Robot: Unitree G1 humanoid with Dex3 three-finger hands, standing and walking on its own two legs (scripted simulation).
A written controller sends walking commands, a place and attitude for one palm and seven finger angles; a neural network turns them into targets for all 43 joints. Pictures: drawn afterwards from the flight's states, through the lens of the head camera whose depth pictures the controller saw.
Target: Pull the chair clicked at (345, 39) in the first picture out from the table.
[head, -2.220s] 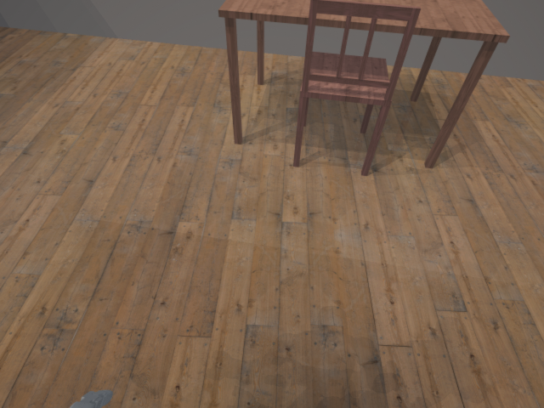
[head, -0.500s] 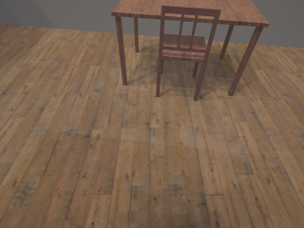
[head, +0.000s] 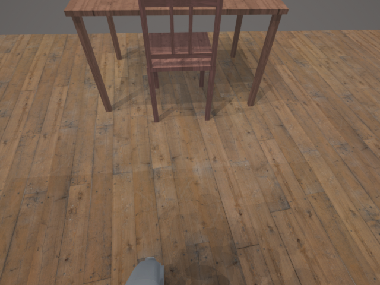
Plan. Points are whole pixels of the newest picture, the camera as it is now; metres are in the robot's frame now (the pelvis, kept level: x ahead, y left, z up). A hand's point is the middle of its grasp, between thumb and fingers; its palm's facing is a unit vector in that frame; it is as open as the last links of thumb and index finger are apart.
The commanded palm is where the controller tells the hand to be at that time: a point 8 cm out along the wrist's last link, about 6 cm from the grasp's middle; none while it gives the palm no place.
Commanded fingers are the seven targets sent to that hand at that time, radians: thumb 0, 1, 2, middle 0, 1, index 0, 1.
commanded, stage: walk to a spot facing it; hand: left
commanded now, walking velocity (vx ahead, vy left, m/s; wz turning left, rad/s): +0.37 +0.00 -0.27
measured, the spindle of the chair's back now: (172, 31) +1.27 +0.20 -0.10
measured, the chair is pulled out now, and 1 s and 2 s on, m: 0.00 0.00 0.00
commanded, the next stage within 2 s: turn to face it in 1.06 s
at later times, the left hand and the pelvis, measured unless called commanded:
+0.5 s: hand (120, 201) +0.35 +0.23 -0.16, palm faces -0.18 -0.97 -0.17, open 7.4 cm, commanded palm none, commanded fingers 0.00 0.90 0.90 -0.20 -0.30 -0.20 -0.30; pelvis +0.21 +0.07 +0.00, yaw -12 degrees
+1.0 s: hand (163, 154) +0.52 +0.13 -0.16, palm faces -0.31 -0.92 -0.24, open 7.2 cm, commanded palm none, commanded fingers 0.00 0.90 0.90 -0.20 -0.30 -0.20 -0.30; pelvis +0.41 -0.04 +0.00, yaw -21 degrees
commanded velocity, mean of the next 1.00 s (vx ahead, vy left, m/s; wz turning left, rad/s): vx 0.35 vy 0.00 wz -0.31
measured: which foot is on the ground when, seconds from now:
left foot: up 0.00-0.12, down 0.14-0.72, up 0.74-1.00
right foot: down 0.00-0.14, up 0.16-0.72, down 0.74-1.00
